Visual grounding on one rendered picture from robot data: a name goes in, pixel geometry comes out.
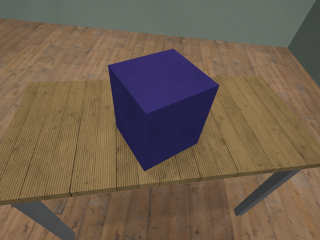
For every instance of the table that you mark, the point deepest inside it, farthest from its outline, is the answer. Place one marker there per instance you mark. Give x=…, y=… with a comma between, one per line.
x=63, y=142

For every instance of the carton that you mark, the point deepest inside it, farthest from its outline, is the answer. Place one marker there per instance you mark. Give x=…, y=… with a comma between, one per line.
x=161, y=103

